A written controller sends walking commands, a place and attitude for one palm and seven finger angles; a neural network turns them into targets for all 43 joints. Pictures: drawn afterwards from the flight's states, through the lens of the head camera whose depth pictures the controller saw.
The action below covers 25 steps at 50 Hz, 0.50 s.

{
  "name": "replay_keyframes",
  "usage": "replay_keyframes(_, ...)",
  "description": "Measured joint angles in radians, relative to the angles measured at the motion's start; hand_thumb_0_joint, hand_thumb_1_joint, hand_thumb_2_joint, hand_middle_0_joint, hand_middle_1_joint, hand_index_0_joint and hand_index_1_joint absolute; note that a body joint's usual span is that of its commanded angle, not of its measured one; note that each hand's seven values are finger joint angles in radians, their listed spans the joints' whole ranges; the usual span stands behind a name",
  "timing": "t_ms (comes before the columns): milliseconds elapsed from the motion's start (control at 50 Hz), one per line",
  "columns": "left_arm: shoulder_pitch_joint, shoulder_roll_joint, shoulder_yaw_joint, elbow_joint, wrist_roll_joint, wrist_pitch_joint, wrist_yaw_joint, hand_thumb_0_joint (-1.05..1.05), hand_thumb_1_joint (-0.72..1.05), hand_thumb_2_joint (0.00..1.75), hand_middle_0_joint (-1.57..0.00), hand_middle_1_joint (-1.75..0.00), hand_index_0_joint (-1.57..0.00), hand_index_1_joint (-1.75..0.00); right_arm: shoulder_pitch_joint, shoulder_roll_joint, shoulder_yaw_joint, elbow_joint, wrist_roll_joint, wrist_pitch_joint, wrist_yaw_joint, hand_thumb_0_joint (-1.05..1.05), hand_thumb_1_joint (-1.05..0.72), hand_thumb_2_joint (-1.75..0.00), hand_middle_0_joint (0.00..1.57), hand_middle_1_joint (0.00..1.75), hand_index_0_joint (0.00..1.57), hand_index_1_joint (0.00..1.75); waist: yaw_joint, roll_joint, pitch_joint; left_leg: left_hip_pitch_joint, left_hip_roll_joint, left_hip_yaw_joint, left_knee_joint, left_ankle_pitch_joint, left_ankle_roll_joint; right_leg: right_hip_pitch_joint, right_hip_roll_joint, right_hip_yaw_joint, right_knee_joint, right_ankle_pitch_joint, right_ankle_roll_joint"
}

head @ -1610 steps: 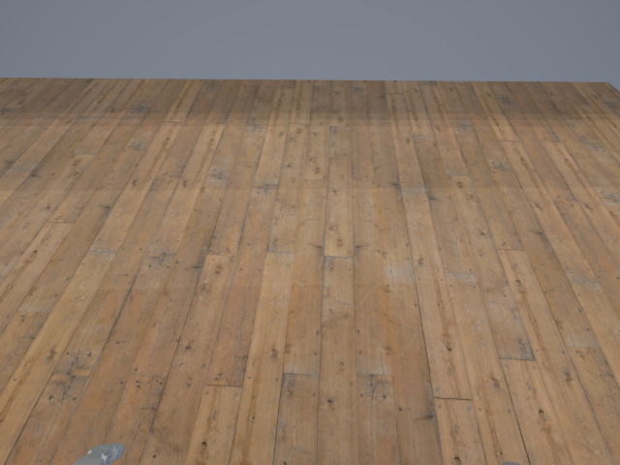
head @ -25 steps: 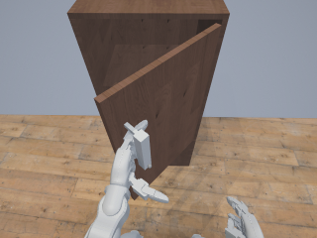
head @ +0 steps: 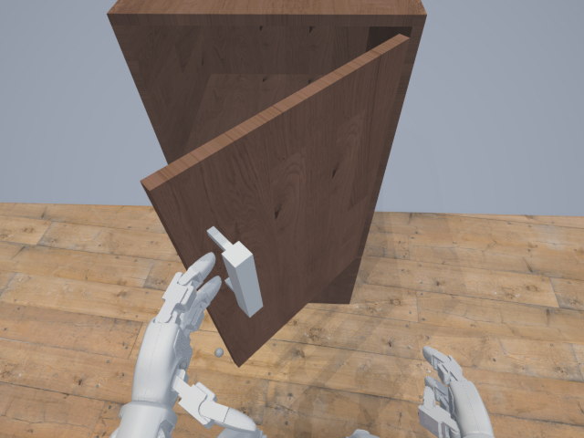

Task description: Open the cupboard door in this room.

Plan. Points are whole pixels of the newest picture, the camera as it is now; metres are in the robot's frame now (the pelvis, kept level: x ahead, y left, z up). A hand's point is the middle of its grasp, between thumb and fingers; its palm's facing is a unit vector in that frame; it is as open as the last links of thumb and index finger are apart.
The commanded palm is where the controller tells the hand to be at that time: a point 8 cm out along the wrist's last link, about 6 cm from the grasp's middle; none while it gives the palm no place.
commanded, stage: slide the hand sideways off the handle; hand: left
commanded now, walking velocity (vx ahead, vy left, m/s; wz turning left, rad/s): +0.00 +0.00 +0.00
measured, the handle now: (234, 272) +0.31 +0.10 +0.06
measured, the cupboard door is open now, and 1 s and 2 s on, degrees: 46 46 46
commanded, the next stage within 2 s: draw the hand back to the body in 0.32 s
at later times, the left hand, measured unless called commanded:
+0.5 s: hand (173, 383) +0.18 +0.14 +0.07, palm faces -0.04 -1.00 -0.03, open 16.3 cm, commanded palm +0.15 +0.21 +0.08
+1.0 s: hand (92, 360) +0.18 +0.20 +0.13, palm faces +0.09 -0.97 -0.21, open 15.9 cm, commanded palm +0.14 +0.26 +0.15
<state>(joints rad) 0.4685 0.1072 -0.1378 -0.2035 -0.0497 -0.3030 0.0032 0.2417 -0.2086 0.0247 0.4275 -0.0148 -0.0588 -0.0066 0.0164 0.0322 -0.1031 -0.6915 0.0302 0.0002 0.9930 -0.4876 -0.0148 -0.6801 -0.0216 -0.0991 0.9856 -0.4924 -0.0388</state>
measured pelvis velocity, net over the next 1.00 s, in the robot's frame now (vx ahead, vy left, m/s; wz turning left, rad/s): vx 0.00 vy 0.02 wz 0.00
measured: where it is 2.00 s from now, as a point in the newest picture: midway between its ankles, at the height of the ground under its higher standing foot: outside the picture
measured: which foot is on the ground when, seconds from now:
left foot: down 0.00-1.00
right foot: down 0.00-1.00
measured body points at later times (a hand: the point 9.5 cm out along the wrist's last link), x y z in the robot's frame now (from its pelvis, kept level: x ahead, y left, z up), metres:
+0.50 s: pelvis -0.01 +0.00 -0.01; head +0.04 -0.01 +0.44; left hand +0.17 +0.20 +0.07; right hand +0.19 -0.23 -0.08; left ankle +0.00 +0.13 -0.68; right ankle +0.00 -0.09 -0.68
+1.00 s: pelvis +0.00 +0.02 +0.02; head +0.00 +0.02 +0.47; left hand +0.17 +0.25 +0.15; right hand +0.19 -0.19 -0.04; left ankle +0.00 +0.13 -0.68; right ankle +0.00 -0.09 -0.68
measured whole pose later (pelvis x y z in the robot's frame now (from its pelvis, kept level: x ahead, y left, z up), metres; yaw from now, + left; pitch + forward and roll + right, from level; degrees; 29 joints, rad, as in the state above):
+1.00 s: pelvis +0.00 +0.02 +0.02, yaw +0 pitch +5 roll -2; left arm 0.61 0.28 0.10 -0.47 -0.14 -0.11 -0.07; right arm 0.28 -0.22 0.05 0.46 0.03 -0.15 -0.08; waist 0.05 0.05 -0.11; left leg -0.51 0.02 0.00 0.88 -0.45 0.02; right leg -0.47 -0.02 -0.10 0.82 -0.43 0.00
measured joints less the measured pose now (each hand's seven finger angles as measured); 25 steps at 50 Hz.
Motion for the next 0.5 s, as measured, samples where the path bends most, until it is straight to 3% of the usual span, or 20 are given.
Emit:
replay_keyframes(320, 0.138, 0.047, 0.175, -0.038, -0.135, -0.049, -0.16, -0.01, -0.5, 0.3, -0.17, -0.31, -0.18, -0.31, 0.013, -0.019, -0.028, 0.012, 0.022, -0.021, -0.032, 0.01, -0.91, -0.9, 0.2, 0.3, 0.2, 0.3, 0.006, 0.004, -0.02, -0.04, 0.005, -0.024, 0.041, -0.02, -0.017, -0.032, 0.004, -0.021, 0.039, -0.028, -0.012)
replay_keyframes(500, 0.119, 0.061, 0.155, -0.06, -0.161, -0.056, -0.214, -0.01, -0.5, 0.3, -0.15, -0.3, -0.15, -0.31, 0.009, -0.026, -0.027, 0.01, 0.031, -0.051, -0.043, 0.02, -0.91, -0.9, 0.2, 0.3, 0.2, 0.3, 0.008, 0.017, -0.017, -0.074, 0.002, -0.029, 0.083, -0.027, -0.003, -0.054, 0.002, -0.026, 0.06, -0.024, -0.002)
